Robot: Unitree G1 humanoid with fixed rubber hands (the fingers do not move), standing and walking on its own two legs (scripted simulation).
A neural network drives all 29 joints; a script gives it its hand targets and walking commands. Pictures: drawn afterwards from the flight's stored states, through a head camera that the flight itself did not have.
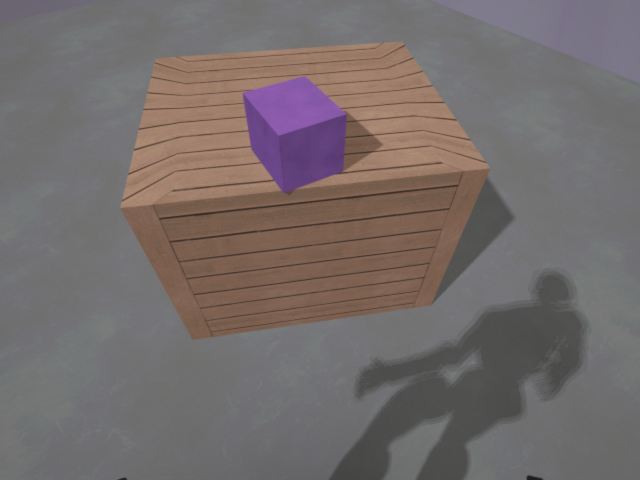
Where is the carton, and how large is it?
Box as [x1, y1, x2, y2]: [243, 76, 346, 192]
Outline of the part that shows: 305,76 243,92 251,148 283,192 342,171 346,114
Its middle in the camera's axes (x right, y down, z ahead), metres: -0.06 -0.26 +0.91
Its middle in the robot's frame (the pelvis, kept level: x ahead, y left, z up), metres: +0.84 +0.06 -0.06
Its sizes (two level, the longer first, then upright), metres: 0.189 0.160 0.155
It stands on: a pedestal, 0.65 m high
